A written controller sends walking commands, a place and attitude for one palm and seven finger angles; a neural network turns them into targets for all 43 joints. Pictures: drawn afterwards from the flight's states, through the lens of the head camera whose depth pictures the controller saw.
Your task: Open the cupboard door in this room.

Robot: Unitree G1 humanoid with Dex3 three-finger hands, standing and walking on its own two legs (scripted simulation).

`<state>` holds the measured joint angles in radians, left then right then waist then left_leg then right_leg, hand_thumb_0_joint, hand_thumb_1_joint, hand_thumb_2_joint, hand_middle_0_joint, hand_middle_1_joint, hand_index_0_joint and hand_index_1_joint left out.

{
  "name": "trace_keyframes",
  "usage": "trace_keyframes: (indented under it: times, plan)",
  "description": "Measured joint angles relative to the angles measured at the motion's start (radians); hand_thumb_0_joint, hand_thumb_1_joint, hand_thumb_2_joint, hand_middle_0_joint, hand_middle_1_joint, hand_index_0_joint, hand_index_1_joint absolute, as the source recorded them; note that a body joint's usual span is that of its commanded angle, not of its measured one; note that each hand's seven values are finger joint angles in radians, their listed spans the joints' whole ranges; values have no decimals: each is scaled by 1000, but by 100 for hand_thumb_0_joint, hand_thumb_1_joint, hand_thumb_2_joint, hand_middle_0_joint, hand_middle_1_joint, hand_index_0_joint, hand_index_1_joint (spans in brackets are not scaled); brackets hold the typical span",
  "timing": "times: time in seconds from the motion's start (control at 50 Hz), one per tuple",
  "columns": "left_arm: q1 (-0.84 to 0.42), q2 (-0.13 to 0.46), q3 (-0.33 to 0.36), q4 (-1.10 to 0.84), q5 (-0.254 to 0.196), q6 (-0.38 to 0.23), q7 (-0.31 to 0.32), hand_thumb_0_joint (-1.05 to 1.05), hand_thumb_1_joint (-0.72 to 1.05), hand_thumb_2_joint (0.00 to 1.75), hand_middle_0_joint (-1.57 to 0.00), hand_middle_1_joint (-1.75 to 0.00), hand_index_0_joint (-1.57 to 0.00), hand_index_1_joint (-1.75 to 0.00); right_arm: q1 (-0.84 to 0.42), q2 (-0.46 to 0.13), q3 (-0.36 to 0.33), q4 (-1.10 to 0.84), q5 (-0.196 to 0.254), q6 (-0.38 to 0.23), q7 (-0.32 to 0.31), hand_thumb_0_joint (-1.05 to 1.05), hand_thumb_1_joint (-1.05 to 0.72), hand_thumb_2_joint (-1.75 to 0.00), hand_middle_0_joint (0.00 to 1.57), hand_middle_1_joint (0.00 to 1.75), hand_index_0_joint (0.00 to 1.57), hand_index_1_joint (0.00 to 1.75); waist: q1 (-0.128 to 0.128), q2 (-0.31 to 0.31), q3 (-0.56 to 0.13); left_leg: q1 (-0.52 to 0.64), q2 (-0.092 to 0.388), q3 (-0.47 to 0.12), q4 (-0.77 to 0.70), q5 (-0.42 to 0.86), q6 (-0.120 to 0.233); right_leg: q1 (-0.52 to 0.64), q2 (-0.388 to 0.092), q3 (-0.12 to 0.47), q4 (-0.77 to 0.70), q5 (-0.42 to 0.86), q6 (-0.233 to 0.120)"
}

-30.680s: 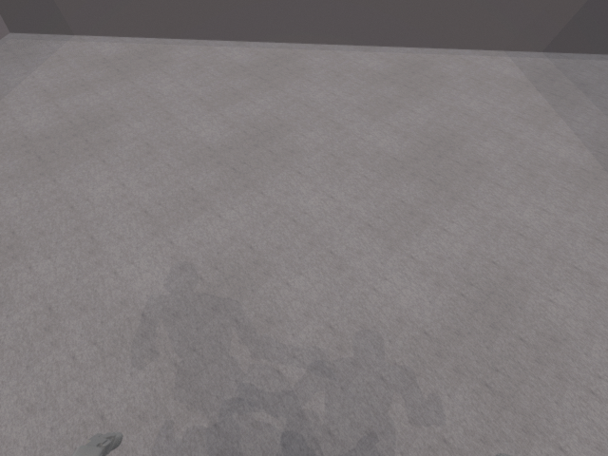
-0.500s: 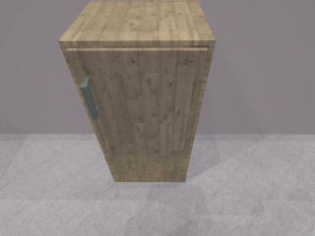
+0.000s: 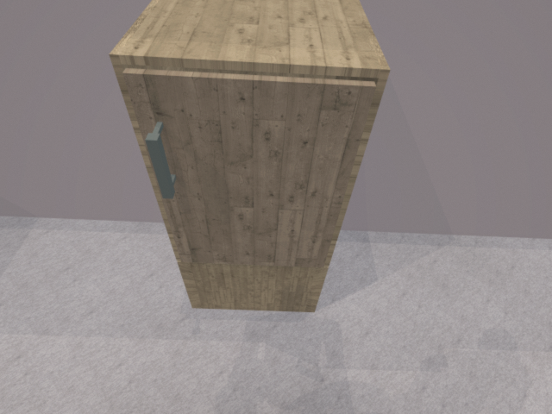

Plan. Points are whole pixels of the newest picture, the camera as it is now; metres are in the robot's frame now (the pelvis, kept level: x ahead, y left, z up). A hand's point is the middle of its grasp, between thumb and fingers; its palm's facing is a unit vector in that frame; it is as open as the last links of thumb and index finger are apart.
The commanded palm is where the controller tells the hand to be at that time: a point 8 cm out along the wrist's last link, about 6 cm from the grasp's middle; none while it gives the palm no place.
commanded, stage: look again from close up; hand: left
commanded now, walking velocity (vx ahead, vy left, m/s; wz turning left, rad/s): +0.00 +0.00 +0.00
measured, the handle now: (164, 161) +0.55 +0.27 +0.02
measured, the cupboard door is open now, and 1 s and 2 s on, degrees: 0 0 0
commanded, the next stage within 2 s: raise the hand with hooked fingers in 0.46 s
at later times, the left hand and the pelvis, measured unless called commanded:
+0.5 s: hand out of the picture +0.04 +0.22 -0.17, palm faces +0.00 -0.98 -0.21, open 7.4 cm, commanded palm none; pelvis +0.03 +0.04 +0.00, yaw -2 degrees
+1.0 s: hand (142, 386) +0.17 +0.21 -0.07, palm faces +0.10 -0.99 +0.00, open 8.7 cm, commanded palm +0.17 +0.27 -0.04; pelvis +0.00 -0.01 -0.08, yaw +0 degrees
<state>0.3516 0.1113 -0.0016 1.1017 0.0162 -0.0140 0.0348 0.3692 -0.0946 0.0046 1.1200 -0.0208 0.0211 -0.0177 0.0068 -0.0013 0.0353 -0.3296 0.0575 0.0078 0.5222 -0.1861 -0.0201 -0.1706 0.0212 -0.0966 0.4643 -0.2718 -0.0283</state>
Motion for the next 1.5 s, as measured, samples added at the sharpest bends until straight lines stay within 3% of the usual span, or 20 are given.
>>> trace_keyframes:
  times: [0.12,0.34,0.58,0.62,0.68,0.72,0.76,0.86,0.9,0.96,1.02,1.1,1.16,1.2,1.26,1.3,1.34,1.38,1.44,1.5]
  plan:
    - [10,-7,-6,-7,4,-3,5,1,91,90,-20,-29,-20,-30,-25,-22,-5,-65,-6,-21,5,1,-92,-90,20,30,20,30,-31,39,-1,-22,-23,10,80,-32,36,-21,-23,17,76,-48,26]
    - [-39,49,12,-57,6,-2,7,1,91,90,-19,-29,-20,-30,-49,-60,-8,-62,-3,-26,0,3,-94,-90,20,30,20,30,-8,15,-32,22,-78,53,1,-22,72,-15,-82,53,62,-56,53]
    - [-44,55,-3,-36,8,0,6,1,91,90,-19,-29,-20,-30,-102,-78,-3,-63,6,-40,1,1,-92,-90,20,30,20,30,-2,-9,-20,49,-70,58,-28,-20,64,18,-73,58,13,-42,64]
    - [67,52,30,-396,-55,87,16,1,91,90,-20,-30,-20,-31,-71,-81,5,-150,29,-87,-13,1,-92,-90,20,30,20,30,0,-21,-11,39,-70,58,-12,-28,61,-1,-73,58,45,-53,49]
    - [143,69,35,-806,-116,12,81,2,89,89,-20,-31,-20,-32,-54,-87,4,-232,55,-207,-42,1,-92,-90,20,30,20,30,2,-42,-41,19,-86,63,-1,-29,54,-53,-90,63,130,-96,14]
    - [100,65,52,-939,-147,-49,78,2,87,88,-20,-32,-20,-33,-72,-107,-5,-293,56,-241,-48,1,-92,-90,20,30,20,30,-17,-19,-61,-25,-86,45,45,-40,53,-77,-89,50,154,-115,32]
    - [33,63,92,-977,-163,-157,40,2,84,87,-20,-34,-20,-35,-111,-123,-16,-347,46,-252,-44,1,-91,-90,20,30,20,30,-32,8,-90,-95,-73,33,107,-59,48,-136,-79,40,197,-122,42]
    - [-29,97,198,-942,-242,-474,-205,1,75,83,-20,-40,-21,-41,-206,-122,-51,-470,27,-249,0,1,-91,-90,20,30,20,30,-24,-20,-164,-340,-30,37,324,-134,21,-393,-46,53,432,-204,17]
    - [-11,108,218,-907,-273,-520,-315,1,71,81,-21,-43,-21,-44,-226,-134,-61,-520,35,-247,9,1,-91,-90,20,30,20,30,-15,-33,-163,-416,-18,24,409,-165,10,-464,-37,44,515,-238,0]
    - [50,113,241,-879,-310,-468,-406,1,64,78,-22,-47,-22,-48,-233,-159,-71,-580,43,-240,-3,1,-91,-90,20,30,20,30,6,-40,-160,-502,-8,-2,507,-201,-6,-538,-27,22,607,-282,-12]
    - [118,109,275,-911,-326,-441,-400,1,57,75,-22,-51,-23,-52,-223,-172,-78,-599,40,-246,-27,1,-91,-90,20,30,20,30,31,-35,-162,-560,1,-34,578,-231,-16,-577,-15,-7,661,-313,-26]
    - [126,120,308,-1033,-346,-524,-364,2,47,71,-23,-57,-23,-58,-207,-164,-64,-559,32,-264,-60,1,-91,-90,20,30,20,30,60,-15,-166,-611,12,-78,649,-260,-24,-602,2,-46,702,-339,-41]
    - [44,146,312,-1067,-373,-558,-406,2,40,68,-23,-62,-23,-63,-208,-150,-32,-514,40,-272,-71,1,-91,-90,20,30,20,30,56,15,-162,-632,16,-98,677,-269,-23,-612,9,-63,716,-345,-45]
    - [-33,180,308,-1040,-379,-513,-458,2,35,66,-23,-65,-23,-66,-206,-138,-9,-496,49,-268,-76,1,-91,-90,20,30,20,30,43,32,-159,-636,17,-97,675,-266,-22,-617,11,-62,715,-341,-45]
    - [-121,230,307,-961,-391,-354,-522,1,28,63,-24,-69,-24,-70,-185,-120,16,-497,62,-242,-79,1,-91,-90,20,30,20,30,13,50,-147,-610,17,-76,636,-250,-18,-604,7,-42,687,-323,-37]
    - [-134,243,323,-923,-405,-252,-528,1,24,61,-24,-72,-25,-73,-158,-114,22,-507,64,-224,-76,1,-91,-90,21,30,20,30,-8,52,-145,-576,16,-52,590,-234,-16,-585,3,-19,654,-307,-26]
    - [-117,235,354,-911,-418,-206,-499,1,19,59,-25,-75,-25,-76,-124,-114,16,-515,62,-214,-71,2,-91,-90,21,30,21,30,-19,47,-150,-542,13,-29,544,-221,-14,-566,1,7,617,-289,-16]
    - [-87,216,387,-924,-424,-221,-453,1,15,57,-25,-78,-26,-79,-91,-120,1,-519,57,-215,-64,2,-91,-90,21,30,21,30,-19,38,-156,-513,11,-13,507,-214,-14,-549,1,30,585,-273,-10]
    - [-52,188,409,-957,-415,-310,-396,1,8,54,-26,-83,-26,-84,-56,-142,-27,-513,52,-223,-54,2,-91,-90,21,30,20,30,-14,32,-162,-498,6,-2,483,-208,-5,-535,-4,41,558,-262,-2]
    - [-58,181,399,-948,-402,-389,-400,1,1,51,-26,-87,-26,-88,-50,-172,-41,-500,52,-228,-51,2,-91,-90,20,30,20,30,-8,29,-164,-515,-2,-3,498,-212,8,-545,-11,39,563,-263,8]
